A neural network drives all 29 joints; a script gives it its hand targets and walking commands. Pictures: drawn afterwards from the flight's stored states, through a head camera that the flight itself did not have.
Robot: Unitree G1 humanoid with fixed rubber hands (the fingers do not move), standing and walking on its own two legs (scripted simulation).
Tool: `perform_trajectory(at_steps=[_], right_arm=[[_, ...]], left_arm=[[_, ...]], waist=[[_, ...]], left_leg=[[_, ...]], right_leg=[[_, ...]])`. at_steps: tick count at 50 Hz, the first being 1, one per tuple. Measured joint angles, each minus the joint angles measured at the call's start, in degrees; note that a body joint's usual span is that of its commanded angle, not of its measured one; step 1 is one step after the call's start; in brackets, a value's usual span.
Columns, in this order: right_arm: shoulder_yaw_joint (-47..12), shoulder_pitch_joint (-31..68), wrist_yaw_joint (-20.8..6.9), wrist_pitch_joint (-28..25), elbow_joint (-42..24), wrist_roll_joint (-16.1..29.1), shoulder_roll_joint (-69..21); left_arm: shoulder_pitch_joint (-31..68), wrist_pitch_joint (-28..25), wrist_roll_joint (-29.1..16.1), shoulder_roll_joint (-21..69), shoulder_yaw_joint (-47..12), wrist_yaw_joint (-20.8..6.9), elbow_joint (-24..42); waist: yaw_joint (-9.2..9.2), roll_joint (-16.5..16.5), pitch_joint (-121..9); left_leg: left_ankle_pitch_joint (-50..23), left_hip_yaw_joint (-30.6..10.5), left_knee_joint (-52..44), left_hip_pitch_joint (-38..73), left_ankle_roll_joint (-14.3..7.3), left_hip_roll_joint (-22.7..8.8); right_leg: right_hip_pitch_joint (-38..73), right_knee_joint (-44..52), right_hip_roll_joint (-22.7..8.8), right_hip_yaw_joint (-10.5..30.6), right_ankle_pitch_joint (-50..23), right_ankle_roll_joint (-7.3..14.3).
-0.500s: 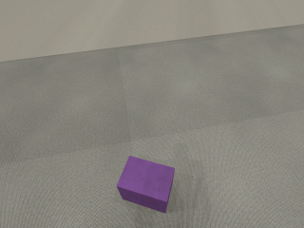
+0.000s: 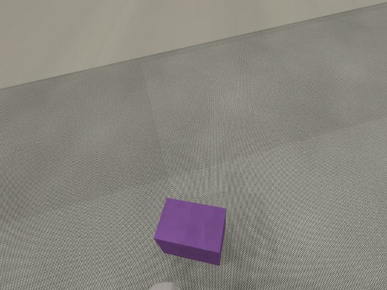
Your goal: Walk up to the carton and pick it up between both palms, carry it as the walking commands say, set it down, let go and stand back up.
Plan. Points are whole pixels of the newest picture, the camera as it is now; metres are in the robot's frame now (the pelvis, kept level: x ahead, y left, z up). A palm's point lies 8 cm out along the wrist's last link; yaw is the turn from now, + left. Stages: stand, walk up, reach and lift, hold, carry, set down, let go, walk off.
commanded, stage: walk up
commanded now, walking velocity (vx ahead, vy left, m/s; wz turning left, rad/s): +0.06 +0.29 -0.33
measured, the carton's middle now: (193, 231) +0.44 +0.09 -0.66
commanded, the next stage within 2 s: stand in 1.36 s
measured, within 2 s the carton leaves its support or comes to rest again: neither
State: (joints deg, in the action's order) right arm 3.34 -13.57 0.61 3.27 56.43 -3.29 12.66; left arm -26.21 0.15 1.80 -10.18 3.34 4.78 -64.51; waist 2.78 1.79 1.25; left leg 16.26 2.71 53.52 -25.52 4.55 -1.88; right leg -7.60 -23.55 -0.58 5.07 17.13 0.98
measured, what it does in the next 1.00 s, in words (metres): steps to the left: left foot, then right foot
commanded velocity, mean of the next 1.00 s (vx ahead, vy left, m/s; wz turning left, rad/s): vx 0.02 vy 0.12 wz -0.18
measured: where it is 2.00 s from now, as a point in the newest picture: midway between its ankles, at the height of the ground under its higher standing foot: outside the picture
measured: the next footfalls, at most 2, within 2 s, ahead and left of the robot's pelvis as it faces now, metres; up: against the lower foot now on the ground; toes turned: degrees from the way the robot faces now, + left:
left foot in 0.24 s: +0.11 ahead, +0.23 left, +0.00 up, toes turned +2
right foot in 0.74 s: +0.03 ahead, +0.01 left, +0.00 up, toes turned -11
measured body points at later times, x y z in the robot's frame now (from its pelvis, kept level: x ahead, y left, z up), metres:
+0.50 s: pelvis +0.04 +0.13 +0.00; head +0.07 +0.15 +0.45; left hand +0.15 +0.38 -0.16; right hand +0.05 -0.10 -0.14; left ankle +0.07 +0.23 -0.75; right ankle -0.03 +0.03 -0.68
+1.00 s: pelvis +0.03 +0.12 +0.00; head +0.04 +0.10 +0.45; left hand +0.10 +0.36 -0.14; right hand -0.01 -0.12 -0.16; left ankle +0.03 +0.25 -0.69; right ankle -0.01 +0.01 -0.75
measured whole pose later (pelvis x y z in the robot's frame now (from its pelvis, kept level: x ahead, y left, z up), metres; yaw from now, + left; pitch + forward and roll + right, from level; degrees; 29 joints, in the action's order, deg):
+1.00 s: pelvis +0.03 +0.12 +0.00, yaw -11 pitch +0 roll +1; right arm 2.6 -17.2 1.1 3.0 59.4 -1.3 12.8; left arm -15.1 -0.6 1.9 -10.4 1.8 2.7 -59.9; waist 1.1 1.2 1.8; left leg 23.0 3.3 49.2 -20.3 2.2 -1.5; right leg -8.3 -22.1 -2.5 -1.9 13.8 0.3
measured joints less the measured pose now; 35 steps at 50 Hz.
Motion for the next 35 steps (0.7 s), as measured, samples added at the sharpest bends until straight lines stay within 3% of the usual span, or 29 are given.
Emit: perform_trajectory(at_steps=[6, 11, 12, 15, 18, 21, 26, 35], right_arm=[[0.24, 2.2, -1.1, 0.77, -4.01, 0.82, 1.17], [-0.61, 3.17, -1.41, -0.04, -6.43, 2.09, 0.69], [-0.73, 2.91, -1.18, -0.7, -6.76, 2.13, 0.8], [-1.13, 2.46, -0.24, -1.88, -5.92, 2.4, -0.71], [-1.58, 0.76, 0.52, -2.13, -4.72, 2.54, -2.0], [-1.89, -0.7, 1.13, -2.82, -3.54, 2.53, -3.19], [-2.8, -2.79, 1.77, -4.02, -1.45, 1.99, -4.31], [-2.02, -5.32, 1.76, -3.33, 2.15, 1.36, -2.82]], left_arm=[[-1.59, -0.08, 0.27, -2.8, 1.12, -0.15, 2.01], [-0.66, 0.55, 0.03, -4.79, 1.54, -0.65, 4.11], [-0.62, 0.58, -0.04, -5.17, 1.3, -0.8, 4.8], [3.59, 0.98, 0.23, -6.3, 1.07, -1.25, 6.84], [8.12, 1.33, 0.19, -6.22, 1.2, -2.38, 8.75], [11.79, 1.65, 0.12, -5.37, 1.05, -3.16, 10.24], [15.73, 2.71, -0.15, -2.95, 0.27, -3.82, 10.87], [18.04, 2.26, -0.74, -0.86, -0.74, -4.37, 10.47]], waist=[[0.45, 0.17, 1.78], [0.88, -0.71, 1.79], [0.49, -0.57, 1.42], [-0.44, -2.86, 2.25], [-1.43, -3.65, 1.9], [-2.36, -4.24, 1.28], [-3.63, -4.64, 0.69], [-5.46, -2.18, 1.35]], left_leg=[[-1.38, -0.42, -7.07, -1.57, 0.45, -1.23], [-3.33, 0.93, -22.23, 4.68, 0.54, -1.02], [-5.12, 1.59, -25.95, 6.8, 0.04, -1.39], [-3.98, 3.33, -24.28, 6.81, -4.05, -0.22], [-4.58, 4.42, -27.36, 9.42, -5.48, -0.36], [-5.34, 5.45, -29.58, 11.3, -6.19, -0.33], [-4.89, 7.1, -29.98, 12.51, -6.81, -0.71], [-4.77, 8.71, -28.82, 11.65, -6.17, -2.06]], right_leg=[[0.63, 2.04, -2.99, 2.99, -0.52, -2.96], [0.18, 0.49, -4.96, 4.74, 1.52, -6.06], [-1.08, -2.46, -4.71, 5.01, 3.35, -5.83], [-8.57, -20.74, -4.12, 3.06, 12.46, -3.3], [-14.08, -33.61, -2.17, -1.49, 10.05, -1.8], [-16.01, -37.63, -0.63, -5.02, 6.8, -1.71], [-14.25, -31.41, 1.16, -6.94, 6.69, -2.64], [-7.62, -12.01, -0.13, -6.89, 3.57, -2.03]])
